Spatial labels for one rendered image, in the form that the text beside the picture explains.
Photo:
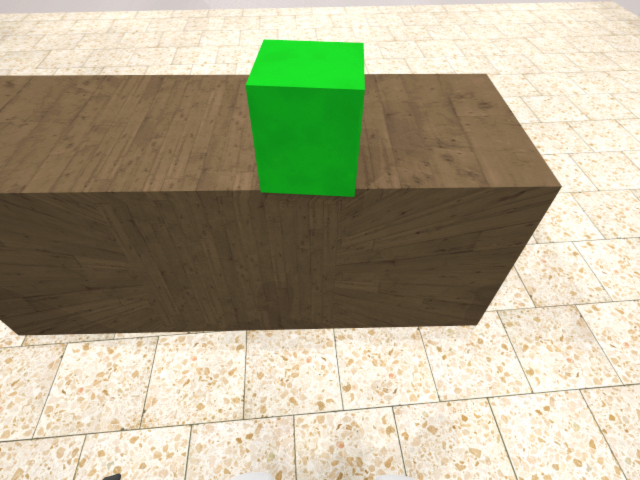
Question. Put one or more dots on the pedestal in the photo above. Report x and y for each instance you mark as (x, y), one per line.
(132, 204)

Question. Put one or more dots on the carton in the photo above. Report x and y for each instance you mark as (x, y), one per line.
(305, 102)

